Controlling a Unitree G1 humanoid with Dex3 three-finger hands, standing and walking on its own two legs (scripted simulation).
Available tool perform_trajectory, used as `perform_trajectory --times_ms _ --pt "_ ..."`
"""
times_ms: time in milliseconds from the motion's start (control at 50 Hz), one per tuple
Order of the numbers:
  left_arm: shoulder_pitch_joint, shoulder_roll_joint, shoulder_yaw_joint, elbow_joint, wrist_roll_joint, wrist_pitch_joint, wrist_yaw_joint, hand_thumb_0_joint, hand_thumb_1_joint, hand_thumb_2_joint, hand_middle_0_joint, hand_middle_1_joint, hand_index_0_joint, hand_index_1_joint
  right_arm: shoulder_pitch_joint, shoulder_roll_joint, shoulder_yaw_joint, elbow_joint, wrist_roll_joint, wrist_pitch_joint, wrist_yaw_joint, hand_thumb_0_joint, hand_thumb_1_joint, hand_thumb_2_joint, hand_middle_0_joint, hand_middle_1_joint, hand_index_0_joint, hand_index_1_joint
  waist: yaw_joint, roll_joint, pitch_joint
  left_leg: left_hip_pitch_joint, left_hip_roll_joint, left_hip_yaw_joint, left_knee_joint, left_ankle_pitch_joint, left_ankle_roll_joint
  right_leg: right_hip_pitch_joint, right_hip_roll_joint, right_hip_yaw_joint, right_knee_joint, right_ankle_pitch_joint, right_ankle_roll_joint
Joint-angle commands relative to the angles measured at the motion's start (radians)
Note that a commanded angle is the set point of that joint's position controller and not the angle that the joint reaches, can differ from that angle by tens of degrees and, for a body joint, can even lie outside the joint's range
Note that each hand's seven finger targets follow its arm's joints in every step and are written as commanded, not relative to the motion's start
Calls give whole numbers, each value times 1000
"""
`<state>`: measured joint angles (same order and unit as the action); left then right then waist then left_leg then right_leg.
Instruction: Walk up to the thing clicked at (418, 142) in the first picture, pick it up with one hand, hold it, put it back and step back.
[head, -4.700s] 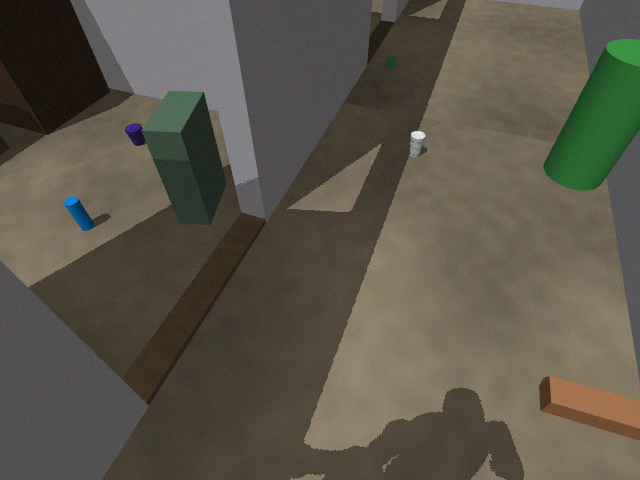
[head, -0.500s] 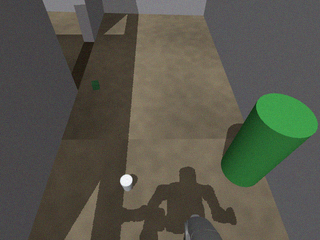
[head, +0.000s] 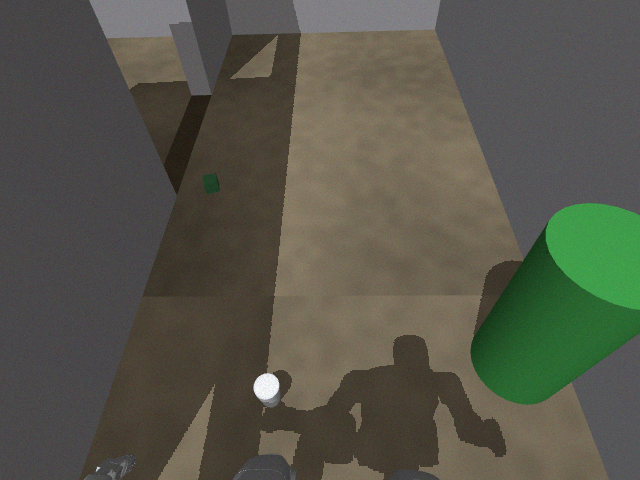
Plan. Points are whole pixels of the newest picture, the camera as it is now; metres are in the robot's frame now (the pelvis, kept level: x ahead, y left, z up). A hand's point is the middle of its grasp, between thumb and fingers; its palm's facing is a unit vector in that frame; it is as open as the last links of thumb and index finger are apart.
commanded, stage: walk up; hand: left
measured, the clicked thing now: (269, 392) +0.42 +0.21 -0.70
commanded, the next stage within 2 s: stand in 1.58 s
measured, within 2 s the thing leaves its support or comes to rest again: neither
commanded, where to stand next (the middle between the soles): +0.06 +0.00 m, yaw -1 degrees
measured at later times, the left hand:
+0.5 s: hand out of the picture +0.07 +0.27 -0.14, palm faces +0.00 -0.94 -0.34, open 7.3 cm
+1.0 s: hand (161, 469) +0.14 +0.25 -0.14, palm faces -0.04 -0.95 -0.31, open 7.3 cm
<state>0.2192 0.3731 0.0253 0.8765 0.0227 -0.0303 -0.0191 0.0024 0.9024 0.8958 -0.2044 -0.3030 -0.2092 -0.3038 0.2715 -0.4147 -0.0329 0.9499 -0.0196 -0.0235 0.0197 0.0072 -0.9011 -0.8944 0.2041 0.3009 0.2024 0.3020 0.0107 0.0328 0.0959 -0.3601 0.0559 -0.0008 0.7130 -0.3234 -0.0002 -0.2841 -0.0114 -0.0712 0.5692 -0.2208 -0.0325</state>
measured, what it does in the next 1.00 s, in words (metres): steps on the spot: left foot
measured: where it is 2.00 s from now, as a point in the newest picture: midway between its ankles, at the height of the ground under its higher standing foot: outside the picture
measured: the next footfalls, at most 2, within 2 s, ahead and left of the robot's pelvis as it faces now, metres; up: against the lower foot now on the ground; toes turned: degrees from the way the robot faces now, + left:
left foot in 0.04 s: +0.10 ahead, +0.14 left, +0.00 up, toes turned +1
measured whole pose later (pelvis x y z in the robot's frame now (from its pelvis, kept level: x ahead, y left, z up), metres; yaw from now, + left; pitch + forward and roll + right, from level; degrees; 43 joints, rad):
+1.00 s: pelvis +0.04 +0.01 +0.02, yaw -1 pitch -3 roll +0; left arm 0.06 0.33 0.01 1.16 0.01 -0.01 -0.01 0.00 0.91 0.90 -0.20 -0.30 -0.21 -0.30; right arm 0.09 -0.36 0.01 1.17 -0.01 -0.02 0.01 0.01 -0.90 -0.89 0.20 0.30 0.20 0.30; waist -0.02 0.00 0.06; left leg -0.13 0.04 0.04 0.33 -0.15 -0.01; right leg -0.11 -0.01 -0.03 0.31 -0.15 0.00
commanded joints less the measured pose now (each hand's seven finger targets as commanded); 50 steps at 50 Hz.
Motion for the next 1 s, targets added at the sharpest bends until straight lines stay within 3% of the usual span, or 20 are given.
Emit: perform_trajectory --times_ms 0,20,40,60,80,120,160,200,260,300,400,440,520,800,980 --pt "-69 209 51 -58 -20 10 12 0 900 900 -200 -300 -200 -300 52 -151 -51 -1 -4 -27 -26 0 -900 -900 200 300 200 300 -25 -118 -91 239 -30 28 -184 124 14 -170 -198 188 -128 -114 -105" --pt "-67 181 37 -52 -25 15 10 0 900 900 -200 -300 -200 -300 44 -178 -53 -4 -9 -32 -31 0 -900 -900 200 300 200 300 -34 -48 -92 259 29 -62 -272 100 29 -209 -173 175 -90 -147 -68" --pt "-49 134 23 -42 -35 19 10 0 900 900 -200 -300 -200 -300 5 -218 -54 -16 -18 -40 -36 0 -900 -900 200 300 200 300 -7 106 -94 193 177 -292 -400 13 65 -184 -86 121 14 -183 -22" --pt "-16 164 30 -6 -44 28 13 0 900 900 -200 -300 -200 -300 -85 -270 -53 -40 -4 -43 -34 0 -900 -900 200 300 200 300 20 154 -65 33 273 -419 -473 -140 151 -71 -12 77 90 -239 2" --pt "-9 208 45 36 -36 31 16 0 900 900 -200 -300 -200 -300 -150 -274 -54 -42 0 -36 -30 0 -900 -900 200 300 200 300 28 139 -27 -104 271 -380 -469 -214 183 52 -43 100 137 -235 -1" --pt "-17 198 41 64 -32 23 8 0 900 900 -200 -300 -200 -300 -163 -214 -26 -26 -2 -32 -28 0 -900 -900 200 300 200 300 36 128 -18 -77 159 -222 -431 -177 109 77 -42 97 -6 -173 -6" --pt "-20 204 38 91 -29 16 9 0 900 900 -200 -300 -200 -300 -166 -194 -20 -17 5 -34 -24 0 -900 -900 200 300 200 300 30 132 -65 8 127 -169 -375 -11 64 107 -49 98 -93 -21 -2" --pt "-57 198 30 113 -27 16 11 0 900 900 -200 -300 -200 -300 -156 -196 -17 4 10 -29 -22 0 -900 -900 200 300 200 300 10 128 -99 32 122 -171 -397 -76 56 120 -50 108 -116 -57 -1" --pt "-66 197 20 146 -26 16 7 0 900 900 -200 -300 -200 -300 -187 -195 -17 17 11 -17 -23 0 -900 -900 200 300 200 300 8 101 -56 15 114 -171 -450 -241 47 93 -60 124 -155 -126 1" --pt "-77 194 19 166 -26 13 5 0 900 900 -200 -300 -200 -300 -212 -190 -15 25 11 -16 -23 0 -900 -900 200 300 200 300 11 68 -44 37 105 -156 -437 -191 43 84 -73 131 -190 -106 0" --pt "-130 191 12 195 -27 -5 9 0 900 900 -200 -300 -200 -300 -205 -166 -6 67 24 -27 -24 0 -900 -900 200 300 200 300 -15 -36 -113 197 80 -97 -367 169 31 89 -118 164 -251 107 3" --pt "-130 192 11 206 -27 -9 12 0 900 900 -200 -300 -200 -300 -213 -166 -7 79 28 -26 -25 0 -900 -900 200 300 200 300 -15 -65 -138 245 81 -82 -355 257 34 105 -128 163 -261 172 6" --pt "-136 185 12 224 -29 -9 16 0 900 900 -200 -300 -200 -300 -230 -159 -8 99 28 -22 -25 0 -900 -900 200 300 200 300 -12 -75 -168 289 85 -72 -367 328 30 137 -134 149 -266 237 16" --pt "-192 187 22 234 -18 1 23 0 900 900 -200 -300 -200 -300 -269 -145 -4 149 15 -11 -24 0 -900 -900 200 300 200 300 -12 -39 -117 253 82 -56 -430 243 13 154 -126 150 -326 129 19" --pt "-203 179 26 227 -18 8 18 0 900 900 -200 -300 -200 -300 -248 -146 2 159 11 -21 -27 0 -900 -900 200 300 200 300 -9 -15 -124 216 82 -61 -464 195 10 191 -121 152 -312 127 18"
